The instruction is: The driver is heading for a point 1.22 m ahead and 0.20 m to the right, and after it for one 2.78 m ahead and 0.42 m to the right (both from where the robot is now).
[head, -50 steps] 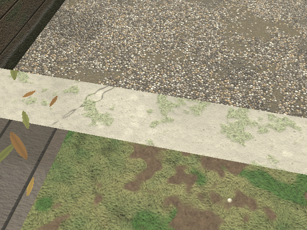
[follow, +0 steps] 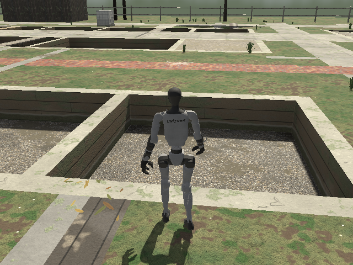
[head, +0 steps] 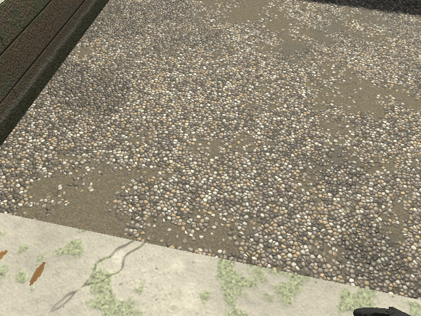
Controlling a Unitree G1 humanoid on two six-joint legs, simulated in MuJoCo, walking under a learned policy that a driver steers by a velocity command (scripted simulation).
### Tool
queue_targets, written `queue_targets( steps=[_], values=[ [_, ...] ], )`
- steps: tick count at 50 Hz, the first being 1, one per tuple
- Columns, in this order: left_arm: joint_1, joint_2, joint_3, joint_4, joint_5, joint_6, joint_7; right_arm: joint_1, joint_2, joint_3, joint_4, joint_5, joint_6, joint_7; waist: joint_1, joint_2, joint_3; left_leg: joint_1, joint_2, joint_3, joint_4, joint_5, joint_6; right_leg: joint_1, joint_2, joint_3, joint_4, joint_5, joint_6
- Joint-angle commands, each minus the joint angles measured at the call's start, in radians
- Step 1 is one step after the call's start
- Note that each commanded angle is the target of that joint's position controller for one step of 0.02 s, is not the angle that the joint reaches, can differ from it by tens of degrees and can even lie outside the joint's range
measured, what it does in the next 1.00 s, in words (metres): walks ahead, turning right: right foot, then left foot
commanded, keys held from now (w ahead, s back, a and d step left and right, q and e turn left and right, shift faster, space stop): w+e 0.40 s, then w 0.60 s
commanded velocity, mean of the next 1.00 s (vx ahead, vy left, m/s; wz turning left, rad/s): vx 0.50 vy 0.00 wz -0.35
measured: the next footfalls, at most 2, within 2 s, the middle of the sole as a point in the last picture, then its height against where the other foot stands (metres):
right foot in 0.44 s outside the picture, level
left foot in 0.98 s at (246, 315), level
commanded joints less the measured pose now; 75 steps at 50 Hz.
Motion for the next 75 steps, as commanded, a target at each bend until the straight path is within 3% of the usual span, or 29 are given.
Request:
queue_targets(
  steps=[1,3,6,10,18,20,22,23,24,25,27,29,34,43,46,48,49,50,51,53,54,56,58,61,66,69,70,72,75],
  values=[
    [-0.034,0.089,0.018,-0.110,0.030,0.002,0.002,0.181,-0.105,-0.040,-0.021,0.009,0.012,-0.009,-0.095,0.055,-0.042,0.376,0.365,-0.468,-0.289,-0.153,0.152,-0.439,-0.103,-0.029,0.323,0.060,0.011],
    [-0.044,0.057,0.014,-0.125,0.033,0.021,-0.013,0.175,-0.094,-0.038,-0.011,0.009,-0.002,-0.010,-0.066,0.150,-0.006,0.292,0.285,-0.260,-0.317,0.081,0.103,-0.394,-0.143,-0.055,0.290,0.128,0.045],
    [-0.059,0.047,0.012,-0.148,0.021,0.047,-0.019,0.233,-0.106,-0.047,0.006,0.014,-0.025,-0.007,-0.053,0.136,-0.038,0.283,0.270,-0.136,-0.305,0.316,0.116,-0.382,-0.138,-0.074,0.316,0.195,0.064],
    [-0.195,0.032,0.000,-0.223,0.022,0.073,-0.024,0.295,-0.134,-0.057,0.033,0.021,-0.024,-0.003,-0.072,0.136,0.000,0.308,0.273,-0.048,-0.306,0.276,0.129,-0.478,-0.154,-0.086,0.194,0.291,0.071],
    [-0.366,0.006,-0.026,-0.317,0.017,0.055,-0.049,0.312,-0.205,-0.070,0.034,0.005,0.014,-0.007,-0.107,0.140,0.046,0.270,0.310,0.084,-0.226,0.265,0.104,-0.325,-0.140,-0.220,-0.114,0.256,-0.013],
    [-0.329,0.018,-0.020,-0.314,0.004,0.050,-0.042,0.311,-0.238,-0.077,0.030,0.001,0.029,-0.011,-0.089,0.142,-0.002,0.297,0.307,0.131,-0.112,0.488,0.080,-0.199,-0.084,-0.258,-0.177,0.131,-0.043],
    [-0.047,0.041,0.003,-0.205,0.009,0.031,-0.023,0.321,-0.224,-0.072,0.035,0.023,0.041,-0.007,0.037,0.031,-0.154,0.194,0.233,0.219,0.299,0.553,0.022,0.193,-0.002,-0.238,-0.365,0.264,-0.080],
    [0.034,0.134,0.021,-0.201,0.006,0.027,-0.008,0.352,-0.112,-0.046,-0.006,0.019,0.040,0.005,0.042,-0.172,-0.223,-0.076,0.175,0.191,0.641,-0.136,-0.015,0.405,-0.281,0.158,-0.438,0.203,-0.130],
    [0.029,0.247,0.041,-0.229,-0.024,0.040,-0.006,0.317,-0.121,-0.044,-0.084,0.022,0.043,0.009,0.043,-0.280,-0.307,-0.349,0.015,0.062,0.848,-0.394,-0.062,0.514,-0.476,0.626,-0.620,0.299,-0.248],
    [-0.003,0.209,0.044,-0.224,-0.035,0.051,-0.001,0.196,-0.180,-0.059,-0.110,0.014,0.042,0.000,0.069,-0.118,-0.225,-0.435,0.057,-0.041,0.878,-0.284,-0.063,0.449,-0.467,0.526,-0.604,0.359,-0.266],
    [-0.030,0.095,0.007,-0.182,-0.004,0.039,0.010,0.213,-0.153,-0.050,-0.079,0.025,0.035,-0.006,-0.011,-0.030,-0.077,-0.387,0.111,-0.036,0.811,-0.218,-0.059,0.229,-0.388,0.303,-0.583,0.394,-0.219],
    [-0.099,0.023,-0.021,-0.173,-0.004,0.015,0.003,0.266,-0.127,-0.051,-0.037,0.006,0.073,0.002,-0.093,-0.045,-0.038,-0.245,0.128,-0.048,0.672,-0.175,-0.065,0.041,-0.299,0.192,-0.623,0.405,-0.151],
    [-0.065,0.066,-0.015,-0.141,-0.018,-0.005,0.001,0.170,-0.086,-0.050,-0.030,0.030,0.103,0.004,-0.100,-0.027,0.033,-0.249,0.099,-0.035,0.475,0.034,-0.050,-0.042,-0.257,0.103,-0.654,0.514,-0.125],
    [0.092,0.074,-0.014,-0.077,-0.015,0.024,0.019,0.069,-0.048,-0.033,-0.025,0.011,0.103,0.023,-0.023,-0.060,-0.007,-0.174,0.035,0.031,0.378,0.006,-0.021,0.099,-0.267,0.058,-0.514,0.847,-0.102],
    [0.025,0.086,-0.013,-0.101,-0.002,0.025,0.027,0.059,-0.047,-0.024,-0.051,0.033,0.098,0.019,-0.038,-0.061,0.030,-0.078,-0.003,0.036,0.251,-0.181,-0.006,0.059,-0.242,0.038,-0.464,0.846,-0.113],
    [-0.039,0.121,-0.007,-0.124,-0.002,0.032,0.040,0.189,-0.082,-0.042,-0.026,0.015,0.088,0.010,-0.114,-0.029,0.018,0.104,-0.038,0.013,-0.007,-0.163,0.032,0.063,-0.233,0.042,-0.313,1.007,-0.091],
    [-0.092,0.123,-0.009,-0.129,-0.026,0.033,0.045,0.353,-0.072,-0.045,0.018,0.005,0.078,0.004,-0.202,-0.003,-0.066,0.301,0.003,-0.034,-0.125,0.051,0.074,0.019,-0.189,-0.008,-0.089,0.980,-0.054],
    [-0.083,0.043,-0.033,-0.170,-0.036,0.024,0.049,0.438,-0.130,-0.046,-0.007,-0.002,0.072,-0.009,-0.218,0.171,-0.211,0.536,0.259,-0.288,-0.080,0.420,0.148,-0.139,-0.068,-0.077,0.250,0.417,0.005],
    [-0.016,0.038,-0.025,-0.172,-0.019,0.024,0.050,0.400,-0.165,-0.049,0.017,0.039,0.089,0.007,-0.132,0.251,-0.216,0.488,0.347,-0.538,-0.089,0.618,0.211,-0.308,0.082,0.037,0.345,-0.084,0.024],
    [-0.073,0.089,-0.016,-0.185,-0.001,0.029,0.061,0.246,-0.130,-0.048,-0.026,0.054,0.094,0.007,-0.097,0.199,-0.086,0.312,0.362,-0.513,-0.123,0.404,0.295,-0.431,0.051,0.086,0.489,-0.011,0.079],
    [-0.154,0.095,-0.015,-0.191,0.005,0.031,0.062,0.171,-0.063,-0.023,-0.059,0.048,0.088,0.010,-0.081,0.109,-0.025,0.185,0.305,-0.429,-0.164,0.352,0.255,-0.412,0.018,0.092,0.433,0.058,0.095],
    [-0.193,0.069,-0.021,-0.201,0.005,0.051,0.060,0.080,-0.031,0.002,-0.091,0.037,0.058,0.015,-0.029,0.082,-0.013,0.023,0.238,-0.254,-0.191,0.599,0.194,-0.263,0.000,0.079,0.268,0.128,0.137],
    [-0.173,0.034,-0.028,-0.186,0.016,0.072,0.054,0.116,-0.063,0.000,-0.076,0.034,0.038,0.026,-0.020,0.093,-0.079,0.048,0.217,-0.194,-0.178,0.748,0.174,-0.177,-0.006,0.040,0.195,0.162,0.145],
    [-0.232,-0.002,-0.050,-0.188,0.027,0.082,0.040,0.126,-0.071,0.010,-0.067,0.031,0.036,0.037,-0.020,0.089,-0.121,0.124,0.162,-0.120,-0.164,0.683,0.094,-0.141,-0.056,-0.001,-0.027,0.221,0.127],
    [-0.395,-0.008,-0.079,-0.234,0.008,0.083,0.016,0.084,-0.086,0.005,-0.108,0.023,0.082,0.042,-0.072,0.116,-0.103,0.126,0.166,-0.206,-0.244,0.026,0.107,-0.064,-0.111,-0.083,-0.273,0.194,0.111],
    [-0.351,-0.034,-0.097,-0.222,0.041,0.068,0.009,0.023,-0.067,0.006,-0.143,0.033,0.116,0.030,-0.056,0.070,-0.082,0.019,0.125,-0.228,-0.210,-0.266,0.074,0.103,-0.119,-0.093,-0.358,0.237,0.063],
    [-0.403,0.015,-0.083,-0.225,0.016,0.060,0.006,0.043,-0.027,0.018,-0.161,0.031,0.122,0.036,-0.096,-0.030,-0.072,-0.003,0.058,-0.151,-0.207,-0.304,0.038,0.070,-0.126,-0.037,-0.373,0.179,0.042],
    [-0.424,0.049,-0.082,-0.247,-0.005,0.052,-0.003,-0.017,-0.016,0.020,-0.177,0.024,0.127,0.041,-0.073,-0.155,-0.024,0.073,-0.013,-0.017,-0.039,-0.200,-0.015,-0.078,-0.203,0.116,-0.565,-0.022,0.005],
    [-0.455,0.046,-0.089,-0.268,-0.012,0.050,-0.003,-0.006,-0.018,0.018,-0.180,0.012,0.119,0.042,-0.093,-0.128,-0.008,0.141,-0.014,-0.008,-0.025,-0.137,-0.022,-0.131,-0.224,0.170,-0.618,-0.031,-0.002]
  ],
)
